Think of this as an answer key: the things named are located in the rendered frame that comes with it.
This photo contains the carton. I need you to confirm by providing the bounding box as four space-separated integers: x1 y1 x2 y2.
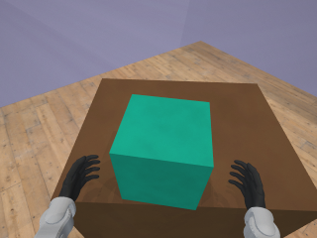
109 94 214 210

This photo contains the pedestal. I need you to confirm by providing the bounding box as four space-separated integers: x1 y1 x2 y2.
51 78 317 238

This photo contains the right robot forearm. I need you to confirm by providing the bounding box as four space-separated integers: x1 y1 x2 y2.
244 206 280 238

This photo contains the robot left hand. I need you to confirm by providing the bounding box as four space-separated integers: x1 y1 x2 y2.
58 155 101 201

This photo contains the robot right hand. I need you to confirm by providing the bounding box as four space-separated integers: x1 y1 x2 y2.
228 160 266 210

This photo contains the left robot forearm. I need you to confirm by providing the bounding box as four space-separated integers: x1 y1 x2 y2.
34 196 76 238

